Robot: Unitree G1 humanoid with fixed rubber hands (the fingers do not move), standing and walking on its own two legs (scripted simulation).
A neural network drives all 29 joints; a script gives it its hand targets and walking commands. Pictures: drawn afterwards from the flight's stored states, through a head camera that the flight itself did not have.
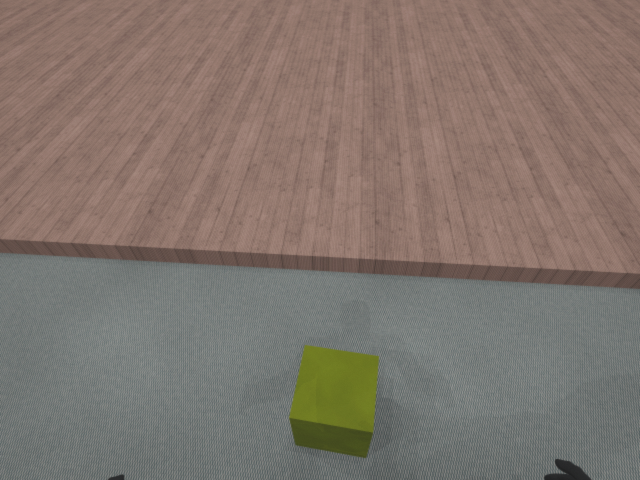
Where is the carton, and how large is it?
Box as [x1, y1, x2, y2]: [289, 345, 378, 457]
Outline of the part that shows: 305,345 289,416 295,443 298,445 365,457 373,427 378,356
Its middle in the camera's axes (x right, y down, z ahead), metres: +0.04 +0.46 +1.10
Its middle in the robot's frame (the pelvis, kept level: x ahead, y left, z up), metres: +0.45 -0.01 -0.66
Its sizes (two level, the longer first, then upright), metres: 0.210 0.200 0.250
